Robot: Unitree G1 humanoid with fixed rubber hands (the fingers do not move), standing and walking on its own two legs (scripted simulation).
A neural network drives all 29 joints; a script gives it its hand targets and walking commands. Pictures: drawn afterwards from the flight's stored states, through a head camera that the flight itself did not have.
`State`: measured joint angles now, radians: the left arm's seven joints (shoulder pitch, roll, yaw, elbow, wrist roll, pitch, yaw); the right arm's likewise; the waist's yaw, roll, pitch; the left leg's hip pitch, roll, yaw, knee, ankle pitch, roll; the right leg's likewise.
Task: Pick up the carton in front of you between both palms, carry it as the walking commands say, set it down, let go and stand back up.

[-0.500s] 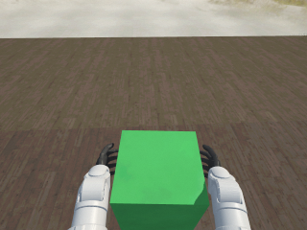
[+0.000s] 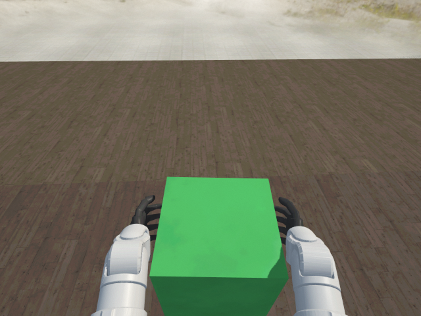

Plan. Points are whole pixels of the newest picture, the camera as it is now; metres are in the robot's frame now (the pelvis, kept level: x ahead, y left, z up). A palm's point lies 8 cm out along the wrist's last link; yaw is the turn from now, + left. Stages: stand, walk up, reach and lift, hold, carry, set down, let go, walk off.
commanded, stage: hold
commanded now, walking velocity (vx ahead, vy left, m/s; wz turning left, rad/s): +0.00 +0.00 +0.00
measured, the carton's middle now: (216, 251) +0.29 +0.00 -0.02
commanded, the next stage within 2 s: carry in 0.30 s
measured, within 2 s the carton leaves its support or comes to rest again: neither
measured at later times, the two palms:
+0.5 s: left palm (143, 210) +0.32 +0.15 +0.07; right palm (293, 213) +0.32 -0.15 +0.07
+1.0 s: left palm (171, 140) +0.54 +0.12 +0.08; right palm (287, 146) +0.52 -0.18 +0.08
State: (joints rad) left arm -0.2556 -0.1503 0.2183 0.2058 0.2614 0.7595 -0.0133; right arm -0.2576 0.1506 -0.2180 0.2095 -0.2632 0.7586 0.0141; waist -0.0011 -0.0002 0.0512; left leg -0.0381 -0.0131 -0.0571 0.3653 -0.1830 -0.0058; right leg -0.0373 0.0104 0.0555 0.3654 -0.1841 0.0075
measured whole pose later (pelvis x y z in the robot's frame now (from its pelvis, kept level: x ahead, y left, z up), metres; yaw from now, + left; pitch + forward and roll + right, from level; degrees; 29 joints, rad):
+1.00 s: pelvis +0.26 -0.02 -0.01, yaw -1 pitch +6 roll -1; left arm -0.17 -0.13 0.12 -0.36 0.08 1.22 0.10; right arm -0.17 0.13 -0.11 -0.36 -0.10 1.22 -0.10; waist -0.03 0.03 -0.12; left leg -0.04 0.06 0.14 0.31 -0.37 -0.01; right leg -0.57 -0.05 -0.16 0.68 -0.27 0.00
